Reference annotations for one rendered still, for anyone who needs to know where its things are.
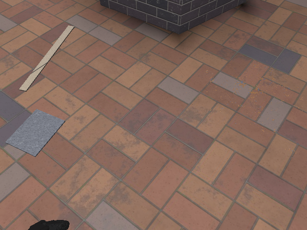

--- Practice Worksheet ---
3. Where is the robot left hand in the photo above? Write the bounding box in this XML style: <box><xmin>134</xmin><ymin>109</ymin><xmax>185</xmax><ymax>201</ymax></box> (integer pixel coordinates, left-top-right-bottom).
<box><xmin>28</xmin><ymin>219</ymin><xmax>70</xmax><ymax>230</ymax></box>

